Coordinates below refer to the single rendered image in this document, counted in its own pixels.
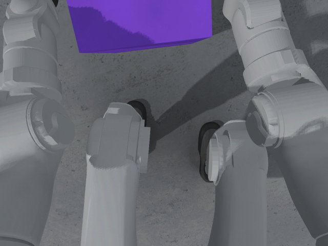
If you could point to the right robot upper arm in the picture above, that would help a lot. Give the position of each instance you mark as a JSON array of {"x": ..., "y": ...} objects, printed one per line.
[{"x": 292, "y": 122}]

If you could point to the left robot thigh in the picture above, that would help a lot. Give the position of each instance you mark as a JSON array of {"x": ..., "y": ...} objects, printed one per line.
[{"x": 109, "y": 217}]

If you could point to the carton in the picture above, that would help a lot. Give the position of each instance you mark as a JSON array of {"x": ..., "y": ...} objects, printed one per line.
[{"x": 113, "y": 26}]

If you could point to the left robot upper arm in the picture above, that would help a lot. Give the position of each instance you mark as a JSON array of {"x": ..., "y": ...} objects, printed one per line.
[{"x": 33, "y": 136}]

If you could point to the right robot forearm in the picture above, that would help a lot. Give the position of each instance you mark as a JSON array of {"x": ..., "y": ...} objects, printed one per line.
[{"x": 266, "y": 47}]

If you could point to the left robot forearm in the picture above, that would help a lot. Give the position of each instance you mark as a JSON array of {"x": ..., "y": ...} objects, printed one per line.
[{"x": 30, "y": 52}]

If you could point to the robot right shin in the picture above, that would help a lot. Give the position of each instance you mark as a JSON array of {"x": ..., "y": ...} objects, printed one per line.
[{"x": 240, "y": 125}]

